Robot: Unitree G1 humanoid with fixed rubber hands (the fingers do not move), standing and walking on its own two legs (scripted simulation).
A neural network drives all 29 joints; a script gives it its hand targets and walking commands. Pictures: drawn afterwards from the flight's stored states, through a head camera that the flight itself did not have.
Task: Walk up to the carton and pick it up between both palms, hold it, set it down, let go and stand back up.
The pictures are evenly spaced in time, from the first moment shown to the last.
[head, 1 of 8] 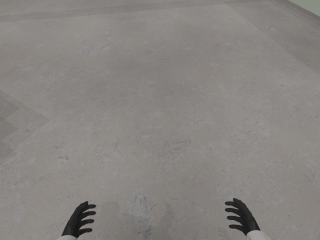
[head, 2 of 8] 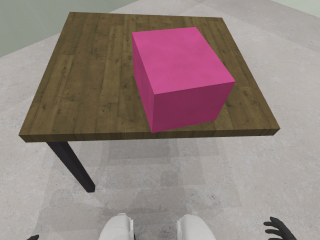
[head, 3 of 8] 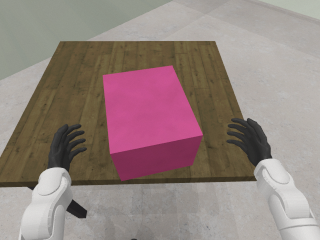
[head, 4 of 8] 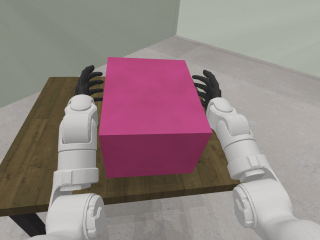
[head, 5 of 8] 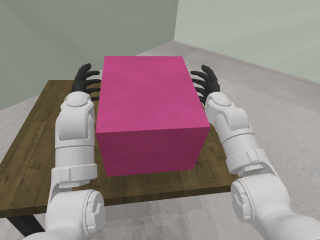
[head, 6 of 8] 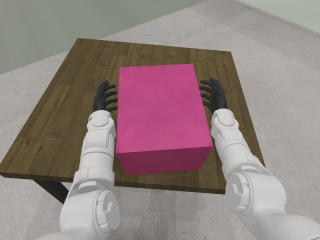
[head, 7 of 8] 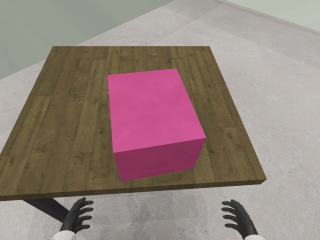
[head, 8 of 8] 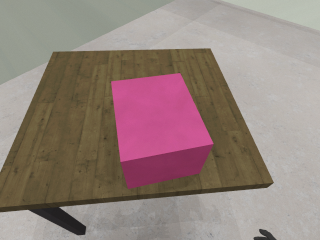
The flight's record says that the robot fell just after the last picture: no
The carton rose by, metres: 0.17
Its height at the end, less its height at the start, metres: +0.00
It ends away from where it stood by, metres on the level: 0.02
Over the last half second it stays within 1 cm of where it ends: yes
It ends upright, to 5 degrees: yes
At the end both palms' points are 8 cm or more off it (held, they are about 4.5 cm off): yes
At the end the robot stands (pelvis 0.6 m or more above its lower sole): yes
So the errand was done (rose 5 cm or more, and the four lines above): yes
